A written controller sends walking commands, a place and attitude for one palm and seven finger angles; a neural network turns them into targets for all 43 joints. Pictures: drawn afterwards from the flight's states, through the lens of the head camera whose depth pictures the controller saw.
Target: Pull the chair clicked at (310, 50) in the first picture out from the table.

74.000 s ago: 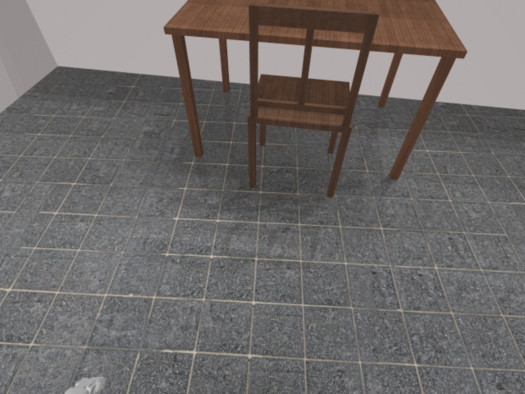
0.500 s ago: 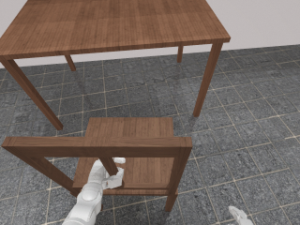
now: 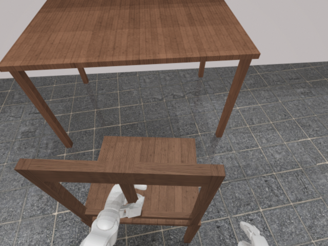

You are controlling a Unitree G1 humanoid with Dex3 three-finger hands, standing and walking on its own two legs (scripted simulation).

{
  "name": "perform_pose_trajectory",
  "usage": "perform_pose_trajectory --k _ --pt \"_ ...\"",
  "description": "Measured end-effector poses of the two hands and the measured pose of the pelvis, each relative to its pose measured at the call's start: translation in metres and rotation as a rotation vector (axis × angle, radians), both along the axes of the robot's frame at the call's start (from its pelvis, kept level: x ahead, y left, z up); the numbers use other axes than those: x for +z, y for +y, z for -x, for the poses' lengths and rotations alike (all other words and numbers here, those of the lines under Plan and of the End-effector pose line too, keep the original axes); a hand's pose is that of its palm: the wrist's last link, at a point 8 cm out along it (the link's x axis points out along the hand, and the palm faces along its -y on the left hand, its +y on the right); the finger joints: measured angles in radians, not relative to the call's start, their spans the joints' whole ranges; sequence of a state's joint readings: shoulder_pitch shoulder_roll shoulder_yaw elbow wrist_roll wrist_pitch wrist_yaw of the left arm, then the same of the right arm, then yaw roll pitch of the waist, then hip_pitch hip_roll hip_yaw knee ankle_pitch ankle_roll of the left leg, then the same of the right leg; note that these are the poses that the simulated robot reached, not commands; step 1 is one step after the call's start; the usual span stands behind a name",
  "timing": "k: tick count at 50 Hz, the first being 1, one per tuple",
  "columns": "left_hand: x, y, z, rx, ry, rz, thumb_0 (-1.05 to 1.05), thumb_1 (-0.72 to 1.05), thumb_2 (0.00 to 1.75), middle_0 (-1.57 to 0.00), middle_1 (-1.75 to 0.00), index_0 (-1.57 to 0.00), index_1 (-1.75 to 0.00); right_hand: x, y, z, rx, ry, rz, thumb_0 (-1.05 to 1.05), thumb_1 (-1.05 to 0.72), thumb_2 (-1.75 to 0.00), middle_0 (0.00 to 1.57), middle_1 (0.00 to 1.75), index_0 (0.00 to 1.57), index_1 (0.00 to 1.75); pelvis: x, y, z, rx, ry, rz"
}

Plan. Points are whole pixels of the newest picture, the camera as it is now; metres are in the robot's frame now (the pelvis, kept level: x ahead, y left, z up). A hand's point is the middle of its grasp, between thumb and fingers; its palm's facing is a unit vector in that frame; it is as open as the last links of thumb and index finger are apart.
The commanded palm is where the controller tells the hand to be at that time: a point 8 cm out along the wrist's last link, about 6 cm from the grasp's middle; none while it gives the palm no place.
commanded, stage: stop walking, hand still on the chair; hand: left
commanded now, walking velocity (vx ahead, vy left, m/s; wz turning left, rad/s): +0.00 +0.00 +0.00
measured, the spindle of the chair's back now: (132, 199) +0.25 +0.11 -0.10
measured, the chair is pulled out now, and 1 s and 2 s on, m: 0.45 0.45 0.45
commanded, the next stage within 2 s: open the thumb and straighten the fingers in 0.04 s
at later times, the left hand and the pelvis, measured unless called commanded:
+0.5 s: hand (133, 200) +0.25 +0.11 -0.09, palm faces -0.11 -0.99 -0.10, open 11.3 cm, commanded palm +0.24 +0.15 -0.06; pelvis +0.01 -0.01 -0.03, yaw +2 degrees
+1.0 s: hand (130, 203) +0.24 +0.11 -0.09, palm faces -0.10 -0.99 -0.10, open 17.4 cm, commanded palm +0.22 +0.17 -0.07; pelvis +0.03 -0.01 -0.05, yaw +3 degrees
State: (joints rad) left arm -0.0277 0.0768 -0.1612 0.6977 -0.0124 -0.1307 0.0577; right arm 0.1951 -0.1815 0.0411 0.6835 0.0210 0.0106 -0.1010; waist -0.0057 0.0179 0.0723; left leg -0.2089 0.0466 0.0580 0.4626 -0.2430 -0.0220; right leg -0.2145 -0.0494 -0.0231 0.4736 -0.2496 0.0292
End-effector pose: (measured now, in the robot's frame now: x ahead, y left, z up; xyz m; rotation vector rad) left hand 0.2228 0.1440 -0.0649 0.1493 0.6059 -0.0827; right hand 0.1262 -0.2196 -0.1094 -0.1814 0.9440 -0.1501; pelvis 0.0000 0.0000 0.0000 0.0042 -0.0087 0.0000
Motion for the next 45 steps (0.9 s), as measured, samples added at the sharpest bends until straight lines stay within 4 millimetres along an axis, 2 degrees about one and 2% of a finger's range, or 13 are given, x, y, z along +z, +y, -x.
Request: perform_pose_trajectory --k 9,14,18,23,27,31,40,45 --pt "0.0 0.0 0.0 0.02 0.003 0.006 0.1 0.61 0.8 -0.27 -1.28 -0.49 -1.45 0.0 -0.017 0.004 -0.023 0.016 0.018 0.01 -0.9 -0.89 0.2 0.3 0.2 0.3 -0.001 -0.005 -0.002 0.011 0.008 0.0" --pt "-0.004 0.004 -0.003 0.007 -0.014 0.046 0.07 0.54 0.76 -0.32 -1.33 -0.49 -1.45 0.003 -0.034 0.004 -0.023 -0.027 0.011 0.01 -0.9 -0.89 0.2 0.3 0.2 0.3 -0.01 -0.01 -0.001 0.029 0.072 -0.003" --pt "-0.002 0.008 -0.007 -0.014 -0.035 0.036 0.04 0.34 0.64 -0.39 -1.37 -0.49 -1.45 0.001 -0.046 0.0 -0.02 -0.069 0.033 0.01 -0.9 -0.89 0.2 0.3 0.2 0.3 -0.018 -0.011 -0.002 0.03 0.113 -0.001" --pt "-0.005 0.013 -0.011 0.001 -0.007 0.021 0.02 -0.06 0.44 -0.42 -1.34 -0.47 -1.38 -0.006 -0.051 -0.01 -0.01 -0.102 0.044 0.01 -0.9 -0.89 0.2 0.3 0.2 0.3 -0.028 -0.011 -0.005 0.032 0.152 -0.001" --pt "-0.006 0.016 -0.014 0.013 0.013 0.013 0.01 -0.29 0.32 -0.4 -1.2 -0.42 -1.22 -0.012 -0.047 -0.022 0.0 -0.134 0.035 0.01 -0.9 -0.89 0.2 0.3 0.2 0.3 -0.033 -0.011 -0.01 0.036 0.173 -0.002" --pt "-0.003 0.014 -0.014 0.018 0.014 0.019 0.0 -0.42 0.25 -0.33 -0.99 -0.34 -1.0 -0.016 -0.039 -0.034 0.016 -0.167 0.018 0.01 -0.9 -0.89 0.2 0.3 0.2 0.3 -0.037 -0.012 -0.016 0.04 0.189 -0.002" --pt "-0.008 0.017 -0.008 0.031 0.041 0.005 -0.01 -0.52 0.21 -0.14 -0.4 -0.14 -0.4 -0.019 -0.029 -0.057 0.055 -0.206 0.011 0.01 -0.9 -0.89 0.2 0.3 0.2 0.3 -0.045 -0.015 -0.024 0.052 0.206 0.002" --pt "-0.004 0.02 -0.007 0.034 0.029 0.005 -0.01 -0.53 0.2 -0.06 -0.17 -0.06 -0.17 -0.018 -0.031 -0.061 0.058 -0.216 0.028 0.01 -0.9 -0.89 0.2 0.3 0.2 0.3 -0.047 -0.014 -0.026 0.059 0.212 0.007"
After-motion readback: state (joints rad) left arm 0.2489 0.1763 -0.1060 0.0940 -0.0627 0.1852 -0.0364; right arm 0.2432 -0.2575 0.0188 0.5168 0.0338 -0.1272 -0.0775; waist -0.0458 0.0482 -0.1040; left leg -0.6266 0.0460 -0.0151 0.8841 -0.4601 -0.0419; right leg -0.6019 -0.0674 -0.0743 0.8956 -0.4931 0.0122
